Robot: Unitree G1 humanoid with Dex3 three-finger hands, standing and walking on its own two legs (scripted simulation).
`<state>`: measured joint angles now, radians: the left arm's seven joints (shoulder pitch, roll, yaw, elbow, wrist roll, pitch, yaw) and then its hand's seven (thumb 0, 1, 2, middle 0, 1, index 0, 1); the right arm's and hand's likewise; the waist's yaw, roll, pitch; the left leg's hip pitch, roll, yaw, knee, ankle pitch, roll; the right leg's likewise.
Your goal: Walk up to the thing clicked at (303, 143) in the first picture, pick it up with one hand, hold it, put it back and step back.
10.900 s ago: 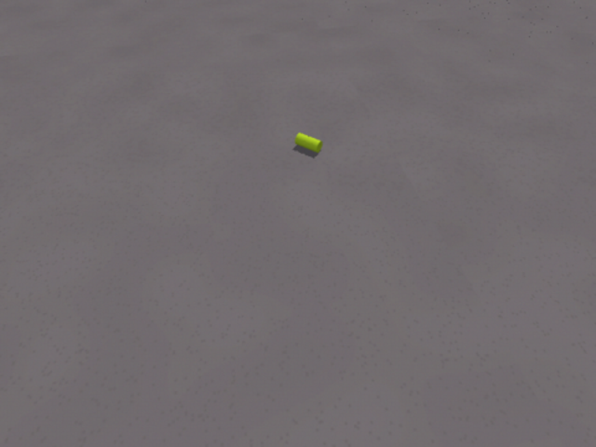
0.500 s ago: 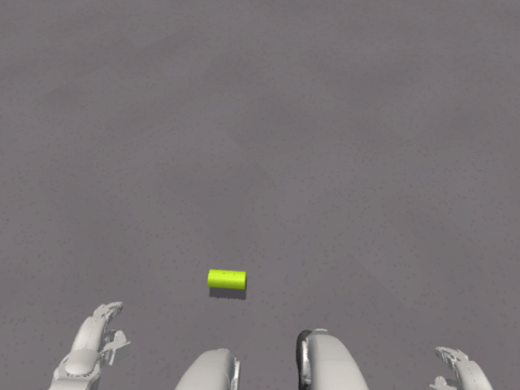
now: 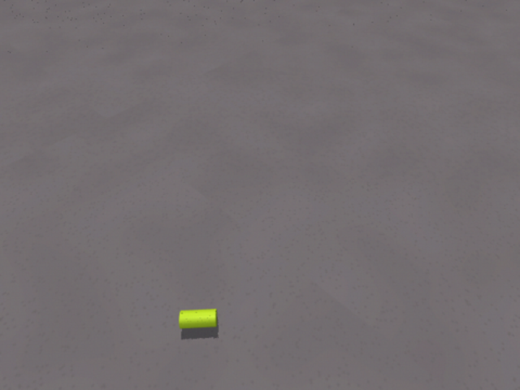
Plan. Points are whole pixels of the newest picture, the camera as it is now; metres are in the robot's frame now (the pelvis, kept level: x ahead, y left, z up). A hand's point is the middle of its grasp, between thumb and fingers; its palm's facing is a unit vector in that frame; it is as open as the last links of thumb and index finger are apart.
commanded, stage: walk up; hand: left
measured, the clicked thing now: (198, 318) +0.50 +0.22 -0.74
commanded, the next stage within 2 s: stand in 0.70 s
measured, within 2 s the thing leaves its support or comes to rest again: neither
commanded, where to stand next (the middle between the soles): +0.13 +0.03 m, yaw +3 degrees
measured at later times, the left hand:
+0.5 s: hand out of the picture +0.09 +0.30 -0.16, palm faces +0.07 -0.90 -0.44, open 7.4 cm
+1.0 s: hand out of the picture +0.12 +0.27 -0.15, palm faces +0.02 -0.94 -0.34, open 7.4 cm
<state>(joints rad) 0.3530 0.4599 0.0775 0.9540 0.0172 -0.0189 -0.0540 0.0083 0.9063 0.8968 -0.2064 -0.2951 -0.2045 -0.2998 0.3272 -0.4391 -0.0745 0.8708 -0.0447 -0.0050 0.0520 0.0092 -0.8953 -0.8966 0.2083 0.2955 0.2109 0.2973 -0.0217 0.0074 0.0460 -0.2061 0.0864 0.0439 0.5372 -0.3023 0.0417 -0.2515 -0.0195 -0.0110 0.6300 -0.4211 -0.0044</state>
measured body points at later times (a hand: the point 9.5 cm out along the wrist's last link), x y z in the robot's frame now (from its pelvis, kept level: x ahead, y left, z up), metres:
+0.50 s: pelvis +0.04 +0.01 -0.02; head +0.09 +0.01 +0.42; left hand +0.09 +0.34 -0.13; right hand +0.13 -0.29 -0.15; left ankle +0.10 +0.15 -0.74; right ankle +0.03 -0.14 -0.72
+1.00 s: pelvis +0.06 +0.02 +0.00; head +0.07 +0.01 +0.45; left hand +0.12 +0.32 -0.13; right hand +0.15 -0.28 -0.13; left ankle +0.10 +0.15 -0.74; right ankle +0.06 -0.11 -0.74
